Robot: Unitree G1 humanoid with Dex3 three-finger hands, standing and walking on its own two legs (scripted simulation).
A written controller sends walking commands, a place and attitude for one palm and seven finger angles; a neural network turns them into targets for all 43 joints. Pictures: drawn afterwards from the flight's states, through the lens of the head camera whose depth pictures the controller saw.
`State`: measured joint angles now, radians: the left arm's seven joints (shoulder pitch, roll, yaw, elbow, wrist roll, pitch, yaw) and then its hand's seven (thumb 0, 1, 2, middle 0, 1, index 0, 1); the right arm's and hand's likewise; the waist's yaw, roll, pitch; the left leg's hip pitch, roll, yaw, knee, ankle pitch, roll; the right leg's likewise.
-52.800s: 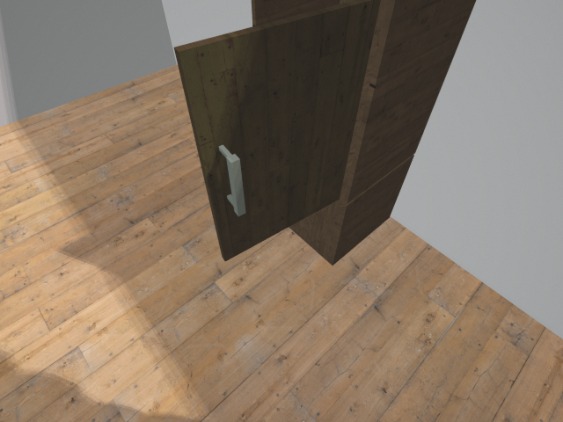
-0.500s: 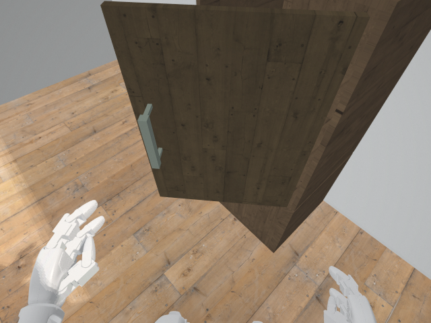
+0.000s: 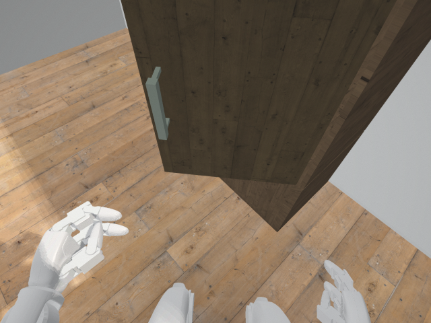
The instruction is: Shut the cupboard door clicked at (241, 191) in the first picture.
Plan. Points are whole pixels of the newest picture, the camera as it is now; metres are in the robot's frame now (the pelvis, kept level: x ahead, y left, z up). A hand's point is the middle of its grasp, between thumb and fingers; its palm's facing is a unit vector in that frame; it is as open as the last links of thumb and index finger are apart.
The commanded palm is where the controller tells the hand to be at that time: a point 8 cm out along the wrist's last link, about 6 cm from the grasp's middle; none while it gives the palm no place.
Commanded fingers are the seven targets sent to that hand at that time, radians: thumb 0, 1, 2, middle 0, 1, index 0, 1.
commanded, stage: raise the hand and make a fist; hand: left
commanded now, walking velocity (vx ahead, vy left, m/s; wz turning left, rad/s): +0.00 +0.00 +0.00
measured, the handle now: (160, 105) +0.54 +0.16 +0.07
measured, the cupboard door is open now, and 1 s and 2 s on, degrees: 42 42 42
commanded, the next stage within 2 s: bring the fist close to the handle in 1.16 s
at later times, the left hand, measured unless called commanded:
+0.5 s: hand (91, 249) +0.22 +0.21 +0.06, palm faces -0.03 -1.00 -0.04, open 3.1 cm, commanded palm +0.20 +0.26 +0.07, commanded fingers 0.00 0.90 0.90 -1.30 -1.50 -1.30 -1.50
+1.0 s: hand (106, 240) +0.24 +0.19 +0.07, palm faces -0.04 -1.00 -0.05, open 3.1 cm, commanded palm +0.21 +0.24 +0.07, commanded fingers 0.00 0.90 0.90 -1.30 -1.50 -1.30 -1.50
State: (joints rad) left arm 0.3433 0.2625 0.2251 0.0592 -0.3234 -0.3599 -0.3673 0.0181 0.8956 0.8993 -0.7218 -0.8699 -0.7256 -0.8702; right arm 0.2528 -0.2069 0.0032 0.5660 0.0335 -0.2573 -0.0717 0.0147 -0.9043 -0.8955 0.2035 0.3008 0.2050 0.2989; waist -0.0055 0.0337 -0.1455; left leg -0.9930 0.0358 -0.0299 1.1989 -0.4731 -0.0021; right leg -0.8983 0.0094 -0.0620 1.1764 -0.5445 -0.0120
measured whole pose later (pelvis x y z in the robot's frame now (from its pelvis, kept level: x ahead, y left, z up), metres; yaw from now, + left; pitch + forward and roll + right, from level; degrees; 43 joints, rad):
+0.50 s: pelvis +0.01 +0.02 +0.01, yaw +1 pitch +14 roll -4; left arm 0.40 0.26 0.16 -0.05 -0.27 -0.35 -0.29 0.02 0.90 0.90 -1.18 -1.37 -1.18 -1.37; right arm 0.22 -0.21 0.03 0.48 0.02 -0.20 -0.05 0.01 -0.90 -0.90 0.20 0.30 0.20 0.30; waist 0.01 0.04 -0.15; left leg -0.94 0.02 -0.03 1.18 -0.48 0.02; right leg -0.83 0.00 -0.07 1.12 -0.54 0.01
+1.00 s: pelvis +0.02 +0.00 +0.01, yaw +1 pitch +14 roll -2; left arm 0.38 0.26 0.16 -0.02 -0.29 -0.36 -0.29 0.02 0.90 0.90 -1.30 -1.50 -1.30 -1.50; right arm 0.26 -0.24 0.01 0.51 0.03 -0.18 -0.05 0.01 -0.91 -0.90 0.20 0.30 0.20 0.30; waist -0.01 0.04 -0.15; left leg -0.90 0.03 -0.03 1.14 -0.48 0.00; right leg -0.80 0.01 -0.06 1.11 -0.55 -0.01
